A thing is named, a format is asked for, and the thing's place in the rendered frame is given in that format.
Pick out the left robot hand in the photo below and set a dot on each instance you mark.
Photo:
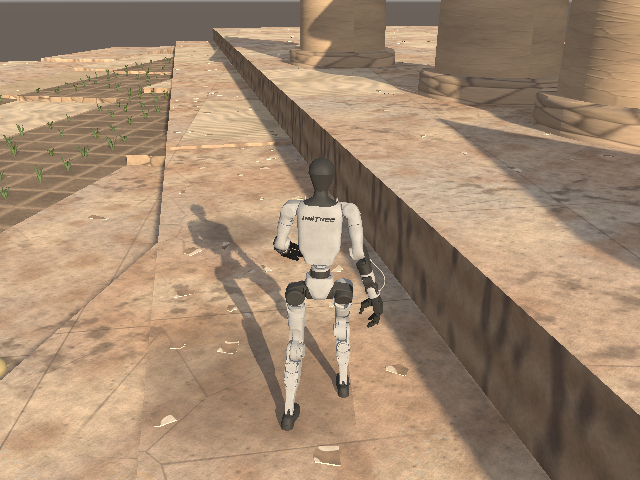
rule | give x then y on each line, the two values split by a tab
294	253

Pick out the right robot forearm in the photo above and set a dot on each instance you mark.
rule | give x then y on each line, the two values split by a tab
367	275

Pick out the right robot hand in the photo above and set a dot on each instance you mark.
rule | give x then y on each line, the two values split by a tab
377	308

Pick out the robot left shin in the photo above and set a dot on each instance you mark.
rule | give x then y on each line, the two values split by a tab
292	375

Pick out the robot torso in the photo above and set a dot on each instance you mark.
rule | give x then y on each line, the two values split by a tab
319	239

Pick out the left robot forearm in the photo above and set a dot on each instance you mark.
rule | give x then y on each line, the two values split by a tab
281	251

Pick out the robot right upper arm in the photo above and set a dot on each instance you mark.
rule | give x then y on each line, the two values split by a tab
351	212

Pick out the robot left upper arm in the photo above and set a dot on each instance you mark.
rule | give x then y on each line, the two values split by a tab
288	212

